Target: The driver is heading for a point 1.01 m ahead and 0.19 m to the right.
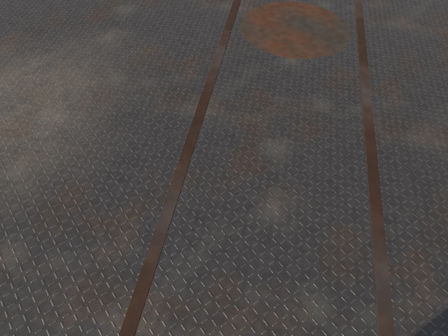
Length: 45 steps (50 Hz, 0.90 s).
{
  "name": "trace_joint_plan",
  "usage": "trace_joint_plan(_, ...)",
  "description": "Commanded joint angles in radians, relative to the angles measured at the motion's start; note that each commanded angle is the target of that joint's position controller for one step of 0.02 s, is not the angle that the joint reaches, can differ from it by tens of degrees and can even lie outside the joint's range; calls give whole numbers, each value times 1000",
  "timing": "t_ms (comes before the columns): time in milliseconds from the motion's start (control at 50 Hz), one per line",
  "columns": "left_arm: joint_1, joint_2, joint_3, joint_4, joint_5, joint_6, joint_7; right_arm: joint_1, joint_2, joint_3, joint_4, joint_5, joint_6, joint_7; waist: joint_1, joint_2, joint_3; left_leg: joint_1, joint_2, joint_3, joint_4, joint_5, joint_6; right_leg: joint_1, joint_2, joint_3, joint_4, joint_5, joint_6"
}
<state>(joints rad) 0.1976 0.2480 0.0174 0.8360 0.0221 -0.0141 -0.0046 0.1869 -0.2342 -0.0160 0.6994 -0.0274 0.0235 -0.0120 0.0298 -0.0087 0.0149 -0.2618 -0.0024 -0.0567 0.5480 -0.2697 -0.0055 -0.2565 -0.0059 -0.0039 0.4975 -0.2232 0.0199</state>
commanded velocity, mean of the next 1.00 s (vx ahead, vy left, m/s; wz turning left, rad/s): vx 0.03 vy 0.00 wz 0.02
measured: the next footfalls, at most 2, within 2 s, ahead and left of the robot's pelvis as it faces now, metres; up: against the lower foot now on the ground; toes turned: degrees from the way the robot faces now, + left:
left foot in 1.54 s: +0.46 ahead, +0.11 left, +0.00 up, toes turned +0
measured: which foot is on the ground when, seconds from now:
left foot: down 0.00-1.00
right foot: down 0.00-1.00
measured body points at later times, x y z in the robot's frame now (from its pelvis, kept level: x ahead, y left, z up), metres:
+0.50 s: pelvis +0.03 +0.01 +0.00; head +0.03 +0.01 +0.45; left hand +0.11 +0.28 -0.14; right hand +0.13 -0.25 -0.12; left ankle +0.02 +0.12 -0.73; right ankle +0.03 -0.13 -0.73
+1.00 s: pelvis +0.04 +0.00 +0.00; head +0.03 +0.00 +0.45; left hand +0.06 +0.26 -0.15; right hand +0.06 -0.26 -0.15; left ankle +0.02 +0.12 -0.73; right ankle +0.02 -0.12 -0.72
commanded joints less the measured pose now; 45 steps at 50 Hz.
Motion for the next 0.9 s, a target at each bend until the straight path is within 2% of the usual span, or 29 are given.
trace_joint_plan(20,-16,107,26,-35,-4,-16,8,11,-130,-34,-48,7,-26,-7,-19,68,-12,3,73,-83,-123,68,43,6,-32,34,-59,47,-9)
trace_joint_plan(140,-17,107,28,15,-12,-11,16,9,-116,-34,-37,13,-29,-7,-19,24,-46,36,59,-65,-90,213,50,51,-38,36,-39,131,-2)
trace_joint_plan(280,-22,114,32,74,-17,7,31,23,-107,-37,5,15,-34,-4,-12,19,-43,38,47,-50,-95,263,48,86,-43,39,-34,160,-1)
trace_joint_plan(500,-36,112,36,166,-19,21,44,44,-106,-39,100,18,-38,-13,-11,22,-13,42,34,-31,-127,224,40,94,-40,36,-58,132,0)
trace_joint_plan(840,8,84,29,256,-19,20,53,70,-93,-27,241,23,-37,-22,-14,14,20,36,20,-12,-166,129,36,74,-29,24,-89,81,0)
trace_joint_plan(860,30,71,26,268,-20,21,54,87,-87,-26,256,23,-35,-24,-14,21,0,44,12,-8,-179,16,39,80,-15,6,-84,-4,-1)
trace_joint_plan(900,31,74,29,267,-30,21,57,96,-127,-40,264,34,-28,-29,-26,59,46,-1,22,-47,-211,-349,78,5,31,-41,-8,-262,-19)
Velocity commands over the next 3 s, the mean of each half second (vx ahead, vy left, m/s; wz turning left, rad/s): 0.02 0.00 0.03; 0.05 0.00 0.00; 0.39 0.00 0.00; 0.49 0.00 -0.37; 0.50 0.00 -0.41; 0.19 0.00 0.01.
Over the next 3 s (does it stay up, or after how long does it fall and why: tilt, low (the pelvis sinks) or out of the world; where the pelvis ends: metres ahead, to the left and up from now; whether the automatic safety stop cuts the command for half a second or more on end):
stays up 0.98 -0.18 0.00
